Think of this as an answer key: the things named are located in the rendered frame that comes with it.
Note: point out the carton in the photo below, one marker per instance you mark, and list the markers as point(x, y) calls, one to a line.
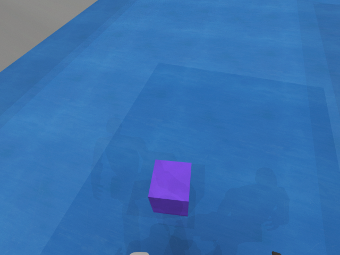
point(170, 187)

